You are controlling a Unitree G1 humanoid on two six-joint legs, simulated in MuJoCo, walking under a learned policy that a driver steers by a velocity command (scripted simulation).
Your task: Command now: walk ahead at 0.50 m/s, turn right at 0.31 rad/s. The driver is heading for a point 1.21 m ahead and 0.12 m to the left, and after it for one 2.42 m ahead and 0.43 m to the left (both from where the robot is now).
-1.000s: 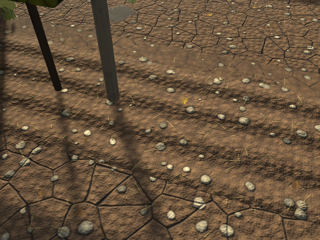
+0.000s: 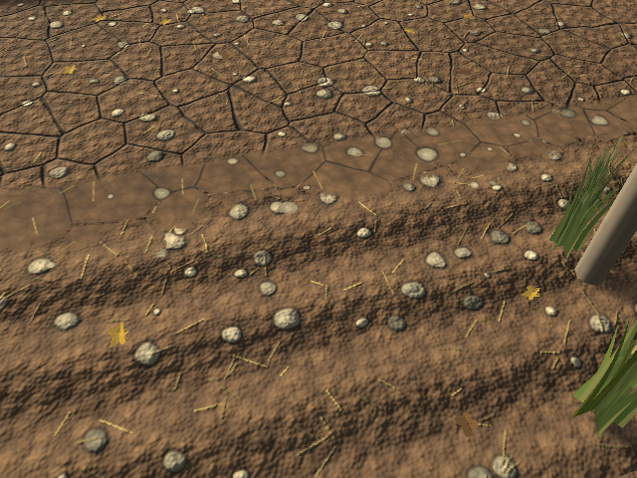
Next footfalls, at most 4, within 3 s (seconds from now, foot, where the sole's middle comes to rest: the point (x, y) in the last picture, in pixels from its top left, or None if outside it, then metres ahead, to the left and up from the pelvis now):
0.26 right None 0.27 -0.15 -0.78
0.78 left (262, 446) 0.59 0.08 -0.78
1.36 right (363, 328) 0.89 -0.16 -0.78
1.86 left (270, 256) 1.12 0.08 -0.78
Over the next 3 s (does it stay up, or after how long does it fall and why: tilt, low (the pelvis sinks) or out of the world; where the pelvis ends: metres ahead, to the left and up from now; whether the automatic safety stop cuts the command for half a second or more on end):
stays up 1.07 -0.03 -0.01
